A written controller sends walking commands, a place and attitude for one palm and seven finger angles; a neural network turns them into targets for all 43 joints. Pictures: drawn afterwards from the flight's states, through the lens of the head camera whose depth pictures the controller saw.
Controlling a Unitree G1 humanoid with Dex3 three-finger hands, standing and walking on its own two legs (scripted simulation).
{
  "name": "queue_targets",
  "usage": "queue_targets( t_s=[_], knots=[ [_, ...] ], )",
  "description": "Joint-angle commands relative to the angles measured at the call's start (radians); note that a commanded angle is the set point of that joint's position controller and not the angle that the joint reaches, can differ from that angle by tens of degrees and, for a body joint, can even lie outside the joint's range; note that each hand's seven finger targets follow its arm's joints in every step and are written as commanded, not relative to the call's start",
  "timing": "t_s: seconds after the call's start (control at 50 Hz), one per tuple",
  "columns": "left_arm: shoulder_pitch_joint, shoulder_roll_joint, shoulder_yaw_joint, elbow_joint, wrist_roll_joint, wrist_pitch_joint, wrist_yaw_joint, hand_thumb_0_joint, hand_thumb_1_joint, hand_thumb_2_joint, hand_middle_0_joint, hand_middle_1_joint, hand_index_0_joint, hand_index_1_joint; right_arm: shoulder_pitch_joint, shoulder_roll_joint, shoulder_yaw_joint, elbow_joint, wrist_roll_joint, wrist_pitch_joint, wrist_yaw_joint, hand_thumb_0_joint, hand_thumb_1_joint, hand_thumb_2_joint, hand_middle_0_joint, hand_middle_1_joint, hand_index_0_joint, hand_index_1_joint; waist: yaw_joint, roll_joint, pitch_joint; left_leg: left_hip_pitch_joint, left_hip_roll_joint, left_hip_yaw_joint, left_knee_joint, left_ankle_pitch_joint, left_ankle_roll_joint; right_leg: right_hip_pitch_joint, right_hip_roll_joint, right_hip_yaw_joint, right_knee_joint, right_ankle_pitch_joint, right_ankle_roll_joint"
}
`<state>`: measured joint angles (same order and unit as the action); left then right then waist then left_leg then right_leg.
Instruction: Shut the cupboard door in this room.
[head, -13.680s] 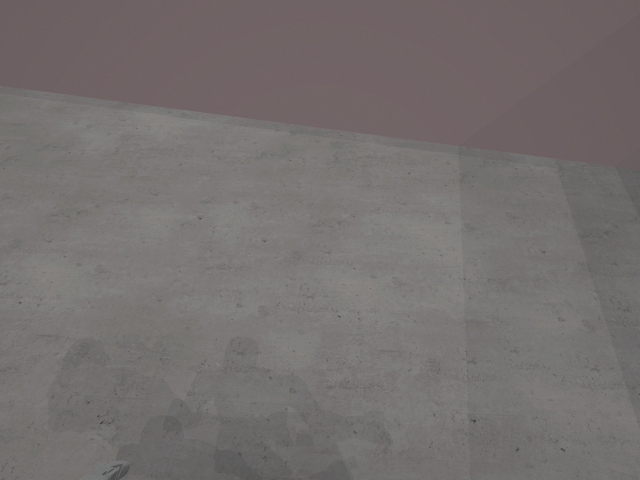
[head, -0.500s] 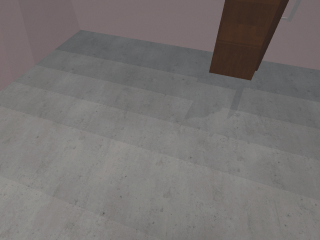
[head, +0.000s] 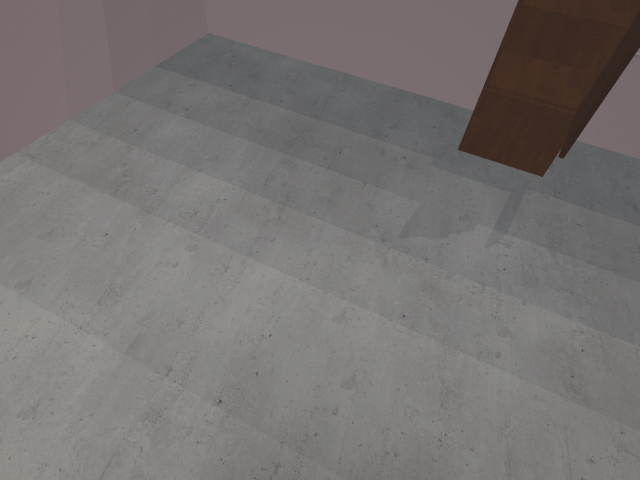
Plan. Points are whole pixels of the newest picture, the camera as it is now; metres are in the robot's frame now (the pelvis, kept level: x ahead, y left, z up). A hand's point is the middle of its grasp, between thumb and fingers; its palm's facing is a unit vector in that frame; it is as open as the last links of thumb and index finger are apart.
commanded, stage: turn or walk to find it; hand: left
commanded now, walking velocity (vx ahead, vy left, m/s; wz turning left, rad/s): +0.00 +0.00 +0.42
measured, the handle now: out of the picture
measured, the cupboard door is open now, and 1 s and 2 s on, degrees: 83 83 83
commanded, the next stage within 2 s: none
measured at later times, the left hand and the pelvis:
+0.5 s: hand out of the picture +0.05 +0.15 -0.12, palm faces +0.22 -0.93 -0.29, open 7.4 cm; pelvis +0.00 -0.06 +0.02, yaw +14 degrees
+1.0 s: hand out of the picture -0.11 +0.19 -0.16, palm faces +0.47 -0.85 -0.24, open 7.4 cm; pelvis -0.03 -0.02 +0.01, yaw +26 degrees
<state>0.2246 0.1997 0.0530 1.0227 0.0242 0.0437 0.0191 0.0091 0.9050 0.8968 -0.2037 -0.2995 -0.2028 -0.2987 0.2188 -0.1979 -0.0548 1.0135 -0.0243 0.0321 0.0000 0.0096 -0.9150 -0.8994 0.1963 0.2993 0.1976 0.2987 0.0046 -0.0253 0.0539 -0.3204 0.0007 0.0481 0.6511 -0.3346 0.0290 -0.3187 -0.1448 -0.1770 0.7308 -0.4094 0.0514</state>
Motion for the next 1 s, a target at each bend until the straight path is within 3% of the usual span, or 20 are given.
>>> queue_targets(
  t_s=[0.0,0.06,0.2,0.28,0.3,0.32,0.34,0.36,0.4,0.44,0.54,0.7,0.76,0.78,0.8,0.82,0.84,0.86,0.9,0.98],
  knots=[
    [-0.084,0.100,0.021,-0.113,-0.003,-0.015,0.000,0.000,0.900,0.900,-0.200,-0.300,-0.200,-0.300,0.077,-0.195,-0.036,-0.053,0.001,-0.035,-0.025,0.000,-0.900,-0.900,0.200,0.300,0.200,0.300,-0.034,0.178,-0.048,0.161,0.307,-0.453,-0.363,0.344,0.154,-0.259,0.041,0.156,0.360,-0.093,-0.003],
    [-0.067,0.090,0.015,-0.106,-0.009,-0.023,-0.004,0.000,0.900,0.900,-0.200,-0.300,-0.200,-0.300,0.044,-0.181,-0.031,-0.066,0.002,-0.041,-0.028,0.000,-0.900,-0.900,0.200,0.300,0.200,0.300,-0.022,0.143,-0.109,0.224,0.246,-0.336,-0.309,0.516,0.149,-0.228,0.057,0.162,0.322,-0.044,0.013],
    [-0.113,0.083,0.007,-0.154,-0.016,-0.024,-0.002,0.000,0.900,0.900,-0.200,-0.300,-0.200,-0.300,0.053,-0.199,-0.046,-0.082,-0.003,-0.023,-0.019,0.000,-0.900,-0.900,0.200,0.300,0.200,0.300,-0.042,0.173,-0.116,0.201,0.216,-0.375,-0.271,0.583,0.146,-0.101,0.111,0.150,0.058,-0.051,0.015],
    [0.003,0.110,0.015,-0.133,-0.019,-0.036,0.004,0.000,0.900,0.900,-0.200,-0.300,-0.200,-0.300,0.000,-0.194,-0.054,-0.107,0.004,-0.014,-0.010,0.000,-0.900,-0.900,0.200,0.300,0.200,0.300,0.017,0.151,-0.137,0.047,0.144,-0.356,-0.193,0.432,0.074,0.162,0.118,0.127,-0.296,0.186,0.008],
    [0.030,0.161,0.023,-0.130,-0.011,-0.046,0.008,0.000,0.900,0.900,-0.200,-0.300,-0.200,-0.300,0.004,-0.162,-0.051,-0.112,0.012,-0.014,-0.003,0.000,-0.900,-0.900,0.200,0.300,0.200,0.300,0.027,0.056,-0.137,-0.075,0.086,-0.303,-0.118,0.276,0.020,0.292,0.031,0.204,-0.384,0.229,-0.013],
    [0.046,0.241,0.041,-0.134,0.003,-0.054,0.017,0.000,0.900,0.900,-0.200,-0.300,-0.200,-0.300,0.014,-0.096,-0.039,-0.136,0.016,-0.017,0.003,0.000,-0.900,-0.900,0.200,0.300,0.200,0.300,0.032,-0.204,-0.132,-0.255,-0.042,-0.147,0.066,-0.026,-0.047,0.373,-0.211,0.455,-0.435,0.262,-0.102],
    [0.032,0.266,0.044,-0.153,-0.003,-0.050,0.015,0.000,0.900,0.900,-0.200,-0.300,-0.200,-0.300,-0.026,-0.124,-0.048,-0.153,0.006,-0.004,-0.001,0.000,-0.900,-0.900,0.200,0.300,0.200,0.300,0.045,-0.240,-0.086,-0.256,-0.048,-0.120,0.265,-0.241,-0.059,0.220,-0.340,0.525,-0.472,0.280,-0.199],
    [-0.006,0.235,0.045,-0.165,-0.006,-0.052,0.017,0.000,0.900,0.900,-0.200,-0.300,-0.200,-0.300,-0.031,-0.140,-0.051,-0.142,-0.001,0.008,-0.001,0.000,-0.900,-0.900,0.200,0.300,0.200,0.300,0.028,-0.241,-0.039,-0.250,-0.018,-0.155,0.400,-0.226,-0.054,0.122,-0.310,0.514,-0.491,0.241,-0.221],
    [-0.081,0.173,0.026,-0.180,-0.009,-0.050,0.015,0.000,0.900,0.900,-0.200,-0.300,-0.200,-0.300,0.005,-0.128,-0.052,-0.103,0.000,0.018,0.010,0.000,-0.900,-0.900,0.200,0.300,0.200,0.300,-0.028,-0.099,0.007,-0.246,0.009,-0.141,0.522,-0.112,-0.060,0.080,-0.209,0.348,-0.452,0.295,-0.182],
    [-0.075,0.145,0.015,-0.182,-0.008,-0.059,0.010,0.000,0.900,0.900,-0.200,-0.300,-0.200,-0.300,0.036,-0.114,-0.046,-0.083,0.000,0.023,0.017,0.000,-0.900,-0.900,0.200,0.300,0.200,0.300,-0.033,-0.136,-0.005,-0.232,0.011,-0.107,0.555,-0.030,-0.080,0.110,-0.144,0.229,-0.424,0.411,-0.154],
    [0.039,0.160,0.019,-0.143,-0.003,-0.063,0.012,0.000,0.900,0.900,-0.200,-0.300,-0.200,-0.300,-0.032,-0.118,-0.036,-0.090,0.003,0.026,0.015,0.000,-0.900,-0.900,0.200,0.300,0.200,0.300,0.008,-0.131,-0.032,-0.239,0.029,-0.083,0.498,-0.038,-0.104,0.210,-0.169,0.202,-0.399,0.543,-0.172],
    [0.110,0.214,0.036,-0.085,0.009,-0.049,0.011,0.000,0.900,0.900,-0.200,-0.300,-0.200,-0.300,-0.135,-0.095,-0.005,-0.112,0.020,0.006,0.010,0.000,-0.900,-0.900,0.200,0.300,0.200,0.300,0.053,-0.176,-0.081,-0.098,0.027,0.005,0.118,-0.141,-0.085,0.287,-0.210,0.160,-0.315,0.705,-0.203],
    [0.088,0.225,0.038,-0.074,0.002,-0.042,0.009,0.000,0.900,0.900,-0.200,-0.300,-0.200,-0.300,-0.072,-0.105,-0.005,-0.097,0.019,-0.005,0.007,0.000,-0.900,-0.900,0.200,0.300,0.200,0.300,0.013,-0.170,-0.106,0.064,0.018,0.044,-0.107,0.018,-0.067,0.215,-0.196,0.109,-0.245,0.632,-0.144],
    [0.073,0.214,0.038,-0.078,-0.006,-0.038,0.008,0.000,0.900,0.900,-0.200,-0.300,-0.200,-0.300,-0.031,-0.127,-0.010,-0.090,0.016,-0.014,0.009,0.000,-0.900,-0.900,0.200,0.300,0.200,0.300,-0.016,-0.121,-0.123,0.177,0.039,0.023,-0.250,0.147,-0.053,0.144,-0.169,0.067,-0.166,0.549,-0.097],
    [0.081,0.173,0.035,-0.095,-0.011,-0.032,0.004,0.000,0.900,0.900,-0.200,-0.300,-0.200,-0.300,-0.001,-0.208,-0.028,-0.091,0.010,-0.024,0.009,0.000,-0.900,-0.900,0.200,0.300,0.200,0.300,-0.029,0.100,-0.156,0.330,0.200,-0.178,-0.317,0.334,0.003,-0.030,-0.080,0.006,0.006,0.284,-0.033],
    [0.071,0.114,0.014,-0.130,-0.011,-0.026,-0.001,0.000,0.900,0.900,-0.200,-0.300,-0.200,-0.300,0.037,-0.292,-0.047,-0.088,0.009,-0.020,0.005,0.000,-0.900,-0.900,0.200,0.300,0.200,0.300,-0.046,0.333,-0.134,0.376,0.404,-0.395,-0.314,0.661,0.124,-0.230,0.015,0.005,0.176,-0.225,0.021],
    [-0.003,0.130,0.007,-0.134,-0.003,-0.011,0.009,0.000,0.900,0.900,-0.200,-0.300,-0.200,-0.300,0.074,-0.285,-0.049,-0.063,0.009,-0.017,-0.007,0.000,-0.900,-0.900,0.200,0.300,0.200,0.300,-0.081,0.288,-0.131,0.313,0.407,-0.388,-0.316,0.662,0.162,-0.222,0.017,0.100,0.280,-0.241,0.019],
    [-0.036,0.123,0.015,-0.132,-0.007,-0.008,0.007,0.000,0.900,0.900,-0.200,-0.300,-0.200,-0.300,0.045,-0.266,-0.046,-0.064,0.007,-0.016,-0.017,0.000,-0.900,-0.900,0.200,0.300,0.200,0.300,-0.066,0.282,-0.098,0.288,0.362,-0.357,-0.304,0.658,0.164,-0.253,0.021,0.131,0.340,-0.189,0.019],
    [-0.013,0.133,0.019,-0.103,-0.009,-0.015,-0.005,0.000,0.900,0.900,-0.200,-0.300,-0.200,-0.300,-0.041,-0.212,-0.028,-0.087,0.008,-0.023,-0.022,0.000,-0.900,-0.900,0.200,0.300,0.200,0.300,-0.019,0.183,-0.073,0.265,0.286,-0.259,-0.288,0.665,0.143,-0.252,0.024,0.144,0.384,-0.065,0.027],
    [-0.010,0.130,0.016,-0.101,-0.010,-0.013,-0.005,0.000,0.900,0.900,-0.200,-0.300,-0.200,-0.300,-0.036,-0.201,-0.027,-0.092,0.011,-0.031,-0.018,0.000,-0.900,-0.900,0.200,0.300,0.200,0.300,-0.013,0.153,-0.074,0.242,0.235,-0.222,-0.297,0.668,0.129,-0.209,0.038,0.148,0.349,-0.004,0.042]
  ],
)
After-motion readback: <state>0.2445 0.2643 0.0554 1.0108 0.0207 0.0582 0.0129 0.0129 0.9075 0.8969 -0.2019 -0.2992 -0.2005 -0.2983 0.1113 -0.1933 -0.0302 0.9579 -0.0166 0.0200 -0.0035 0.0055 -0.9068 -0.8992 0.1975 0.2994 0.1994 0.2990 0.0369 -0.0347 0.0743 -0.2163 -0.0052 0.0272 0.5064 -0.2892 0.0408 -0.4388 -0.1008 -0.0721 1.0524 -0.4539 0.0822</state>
